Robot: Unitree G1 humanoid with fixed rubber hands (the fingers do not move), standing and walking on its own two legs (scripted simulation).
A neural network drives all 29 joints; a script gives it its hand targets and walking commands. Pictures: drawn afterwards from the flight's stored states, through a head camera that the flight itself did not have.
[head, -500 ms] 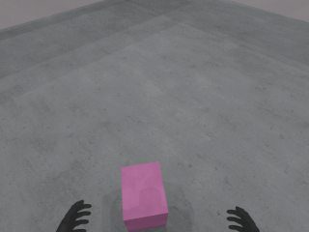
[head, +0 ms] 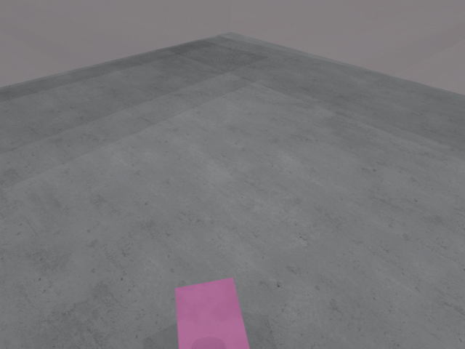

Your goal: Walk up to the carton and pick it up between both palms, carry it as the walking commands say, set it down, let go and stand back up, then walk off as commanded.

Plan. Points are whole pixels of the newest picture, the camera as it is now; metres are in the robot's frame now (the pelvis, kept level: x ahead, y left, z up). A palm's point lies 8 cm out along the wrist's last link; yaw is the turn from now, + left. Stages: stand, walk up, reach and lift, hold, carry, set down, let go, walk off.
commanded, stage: stand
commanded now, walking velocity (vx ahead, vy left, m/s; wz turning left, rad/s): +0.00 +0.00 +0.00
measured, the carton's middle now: (210, 335) +0.42 +0.07 -0.64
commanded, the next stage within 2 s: walk off in 1.42 s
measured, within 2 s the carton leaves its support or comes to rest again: neither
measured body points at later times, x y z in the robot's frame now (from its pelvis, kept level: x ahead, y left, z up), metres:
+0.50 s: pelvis -0.03 +0.00 +0.00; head -0.07 +0.00 +0.45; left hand +0.05 +0.29 -0.11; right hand +0.04 -0.30 -0.12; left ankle -0.03 +0.08 -0.74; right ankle -0.04 -0.13 -0.74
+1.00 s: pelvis -0.04 -0.01 +0.01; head -0.07 -0.01 +0.46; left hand +0.02 +0.29 -0.12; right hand +0.03 -0.31 -0.12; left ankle -0.03 +0.09 -0.74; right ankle -0.04 -0.13 -0.74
